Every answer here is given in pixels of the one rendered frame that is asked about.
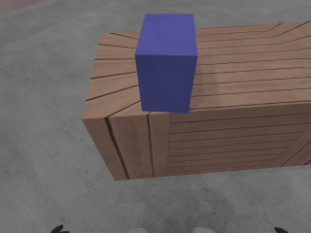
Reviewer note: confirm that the pedestal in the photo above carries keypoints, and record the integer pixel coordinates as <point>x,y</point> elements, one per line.
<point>250,105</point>

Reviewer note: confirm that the carton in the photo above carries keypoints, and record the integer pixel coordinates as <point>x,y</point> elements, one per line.
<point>166,57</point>

